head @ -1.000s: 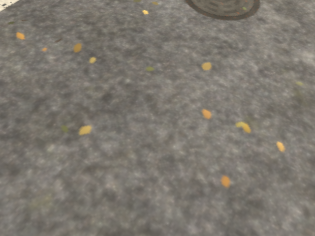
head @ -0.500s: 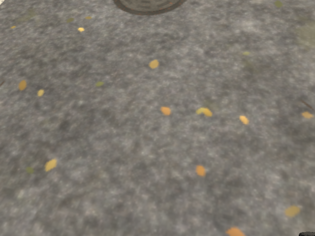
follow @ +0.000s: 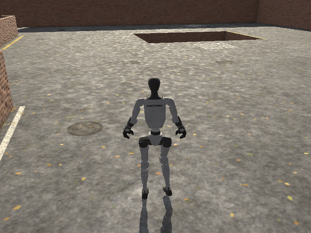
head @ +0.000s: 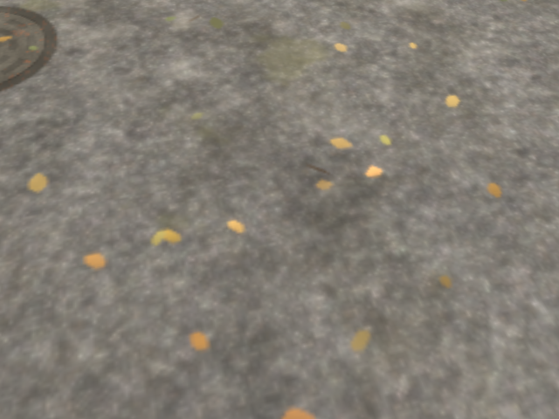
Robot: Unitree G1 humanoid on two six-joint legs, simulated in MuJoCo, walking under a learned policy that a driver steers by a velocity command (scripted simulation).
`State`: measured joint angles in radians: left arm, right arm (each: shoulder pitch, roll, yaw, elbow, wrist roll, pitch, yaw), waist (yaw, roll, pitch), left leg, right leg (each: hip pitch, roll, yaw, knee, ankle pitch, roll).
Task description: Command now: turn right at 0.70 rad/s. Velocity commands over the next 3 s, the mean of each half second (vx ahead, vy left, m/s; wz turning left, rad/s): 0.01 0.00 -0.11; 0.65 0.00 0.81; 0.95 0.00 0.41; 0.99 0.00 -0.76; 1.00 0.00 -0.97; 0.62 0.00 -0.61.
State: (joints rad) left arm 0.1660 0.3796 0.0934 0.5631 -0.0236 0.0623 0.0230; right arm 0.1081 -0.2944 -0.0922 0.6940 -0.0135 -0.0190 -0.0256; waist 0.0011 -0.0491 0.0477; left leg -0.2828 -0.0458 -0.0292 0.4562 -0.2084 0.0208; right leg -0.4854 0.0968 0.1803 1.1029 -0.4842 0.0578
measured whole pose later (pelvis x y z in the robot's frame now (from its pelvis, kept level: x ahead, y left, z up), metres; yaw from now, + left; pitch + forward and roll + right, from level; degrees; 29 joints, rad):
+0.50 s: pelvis +0.01 -0.05 +0.00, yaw +2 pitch +1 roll +0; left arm 0.13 0.23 0.03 0.61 0.02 0.02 0.04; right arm 0.25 -0.33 -0.08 0.78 0.03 0.05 -0.01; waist -0.03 0.04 0.04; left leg -0.47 0.03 0.00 1.08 -0.47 -0.10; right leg -0.19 -0.02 -0.09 0.46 -0.29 -0.03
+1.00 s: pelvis +0.19 +0.11 -0.02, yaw +27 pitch +1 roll -1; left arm 0.28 0.31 0.05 0.71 0.06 -0.05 -0.03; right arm 0.22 -0.34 -0.06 0.69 -0.02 0.02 0.03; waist 0.03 -0.04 0.04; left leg -0.38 -0.09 0.05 0.71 -0.34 0.12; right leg -0.37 -0.14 0.01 1.28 -0.36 0.04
